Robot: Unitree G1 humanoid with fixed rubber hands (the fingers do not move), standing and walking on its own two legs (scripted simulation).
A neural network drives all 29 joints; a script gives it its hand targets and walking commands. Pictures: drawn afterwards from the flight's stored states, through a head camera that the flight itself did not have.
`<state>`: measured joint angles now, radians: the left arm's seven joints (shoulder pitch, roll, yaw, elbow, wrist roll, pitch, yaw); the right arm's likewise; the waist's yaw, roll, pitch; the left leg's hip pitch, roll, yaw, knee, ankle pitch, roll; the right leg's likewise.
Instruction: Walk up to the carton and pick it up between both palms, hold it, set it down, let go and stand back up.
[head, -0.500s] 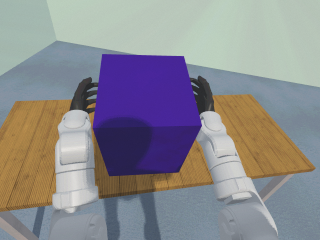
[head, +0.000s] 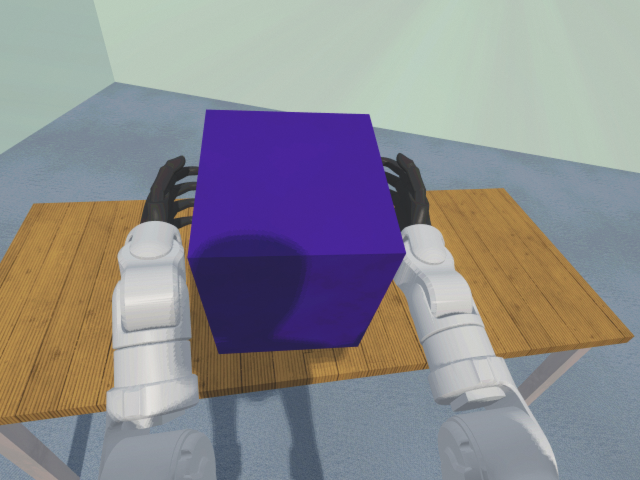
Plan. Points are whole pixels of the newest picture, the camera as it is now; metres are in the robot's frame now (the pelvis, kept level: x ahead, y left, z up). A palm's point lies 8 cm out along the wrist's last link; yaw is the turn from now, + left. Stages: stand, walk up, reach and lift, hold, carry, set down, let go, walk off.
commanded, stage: hold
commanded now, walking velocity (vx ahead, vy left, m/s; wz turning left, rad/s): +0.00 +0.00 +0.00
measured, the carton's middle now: (290, 240) +0.38 +0.01 +0.12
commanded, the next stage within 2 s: set down in 0.06 s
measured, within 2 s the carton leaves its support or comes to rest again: neither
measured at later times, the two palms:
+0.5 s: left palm (158, 225) +0.35 +0.16 +0.18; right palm (409, 218) +0.36 -0.13 +0.18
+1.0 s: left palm (160, 246) +0.38 +0.17 +0.11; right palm (382, 231) +0.39 -0.12 +0.13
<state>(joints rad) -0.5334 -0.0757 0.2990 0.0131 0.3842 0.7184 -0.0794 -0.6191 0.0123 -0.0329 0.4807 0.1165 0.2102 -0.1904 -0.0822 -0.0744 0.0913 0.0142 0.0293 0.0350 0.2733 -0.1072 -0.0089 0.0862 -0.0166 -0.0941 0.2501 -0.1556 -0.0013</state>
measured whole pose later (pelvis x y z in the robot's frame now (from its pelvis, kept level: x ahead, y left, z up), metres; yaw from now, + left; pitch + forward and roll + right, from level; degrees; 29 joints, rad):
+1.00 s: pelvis +0.03 +0.01 +0.00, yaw +0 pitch -8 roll -1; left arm -0.45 -0.07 0.28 0.28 0.34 0.31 -0.05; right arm -0.53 0.04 -0.08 0.68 0.02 -0.22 -0.18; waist -0.01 -0.08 0.09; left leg 0.00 0.03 0.05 0.29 -0.15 -0.01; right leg 0.10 -0.02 -0.10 0.21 -0.17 0.01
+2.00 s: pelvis +0.04 +0.00 +0.00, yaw -1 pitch +2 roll -1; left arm -0.60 -0.03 0.44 0.87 0.33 -0.13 -0.01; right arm -0.67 0.11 -0.42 1.01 -0.32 -0.42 -0.14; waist 0.04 -0.06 0.02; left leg -0.18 0.05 0.09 0.29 -0.14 -0.02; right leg -0.09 0.00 -0.08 0.21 -0.15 0.00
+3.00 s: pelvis +0.04 +0.00 +0.00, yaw +0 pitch +14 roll -1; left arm -0.77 0.05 0.56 1.16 0.43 -0.28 -0.02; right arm -0.76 0.18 -0.71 1.04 -0.57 -0.42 -0.13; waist 0.02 -0.06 -0.05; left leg -0.46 0.05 0.07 0.37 -0.15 0.00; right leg -0.36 -0.01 -0.10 0.30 -0.17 0.00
